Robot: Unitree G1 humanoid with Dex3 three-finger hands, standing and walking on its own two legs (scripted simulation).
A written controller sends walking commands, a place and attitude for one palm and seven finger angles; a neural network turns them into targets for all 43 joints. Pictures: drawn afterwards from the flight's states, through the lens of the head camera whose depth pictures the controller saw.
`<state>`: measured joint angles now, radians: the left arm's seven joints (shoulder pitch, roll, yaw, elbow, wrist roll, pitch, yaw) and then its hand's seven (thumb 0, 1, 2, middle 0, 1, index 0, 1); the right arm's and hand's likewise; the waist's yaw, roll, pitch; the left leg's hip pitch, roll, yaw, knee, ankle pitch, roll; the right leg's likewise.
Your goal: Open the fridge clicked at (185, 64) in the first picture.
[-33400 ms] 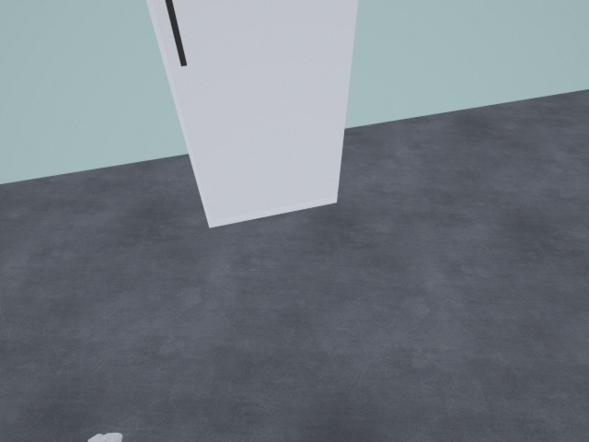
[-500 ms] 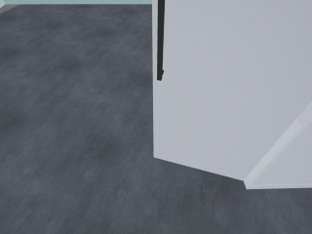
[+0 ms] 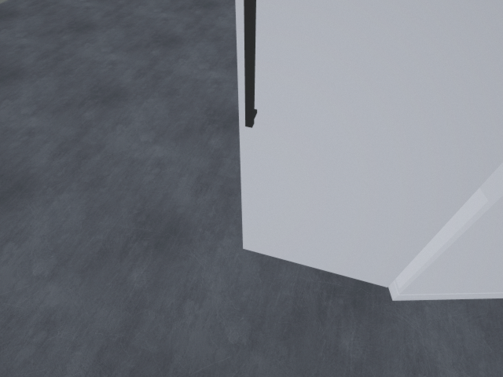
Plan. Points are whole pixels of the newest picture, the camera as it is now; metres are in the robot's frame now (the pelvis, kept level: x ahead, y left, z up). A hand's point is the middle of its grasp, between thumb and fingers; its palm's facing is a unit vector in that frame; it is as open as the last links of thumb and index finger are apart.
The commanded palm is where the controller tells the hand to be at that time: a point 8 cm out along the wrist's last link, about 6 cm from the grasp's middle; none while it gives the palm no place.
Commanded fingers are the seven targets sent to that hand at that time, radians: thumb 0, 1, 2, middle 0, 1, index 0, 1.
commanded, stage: look to check the result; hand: left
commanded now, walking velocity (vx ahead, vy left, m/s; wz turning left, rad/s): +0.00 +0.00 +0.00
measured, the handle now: (252, 57) +0.66 +0.04 +0.17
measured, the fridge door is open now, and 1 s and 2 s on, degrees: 72 72 72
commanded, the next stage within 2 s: stand and wait in 0.22 s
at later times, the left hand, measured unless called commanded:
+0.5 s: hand out of the picture +0.10 +0.23 -0.16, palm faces -0.01 -0.95 -0.31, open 7.3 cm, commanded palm none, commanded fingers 0.00 0.90 0.90 -0.20 -0.30 -0.20 -0.30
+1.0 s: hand out of the picture +0.10 +0.22 -0.16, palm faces -0.02 -0.95 -0.31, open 7.4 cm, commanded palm none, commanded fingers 0.00 0.90 0.90 -0.20 -0.30 -0.20 -0.30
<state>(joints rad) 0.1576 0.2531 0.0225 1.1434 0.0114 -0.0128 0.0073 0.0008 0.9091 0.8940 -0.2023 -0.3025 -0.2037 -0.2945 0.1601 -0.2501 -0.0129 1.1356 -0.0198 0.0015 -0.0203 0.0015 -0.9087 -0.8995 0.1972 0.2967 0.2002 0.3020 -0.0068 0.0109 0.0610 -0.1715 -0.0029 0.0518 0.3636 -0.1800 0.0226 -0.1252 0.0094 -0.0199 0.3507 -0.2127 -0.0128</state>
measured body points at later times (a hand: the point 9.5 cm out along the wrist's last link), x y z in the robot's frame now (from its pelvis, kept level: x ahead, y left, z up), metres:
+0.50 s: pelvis +0.02 -0.01 +0.00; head +0.03 -0.01 +0.45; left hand +0.10 +0.28 -0.13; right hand +0.10 -0.30 -0.14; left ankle +0.01 +0.10 -0.75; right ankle -0.01 -0.11 -0.75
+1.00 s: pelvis +0.02 -0.01 +0.00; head +0.05 -0.01 +0.45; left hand +0.10 +0.27 -0.14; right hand +0.09 -0.30 -0.14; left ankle +0.01 +0.10 -0.75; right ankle -0.01 -0.11 -0.75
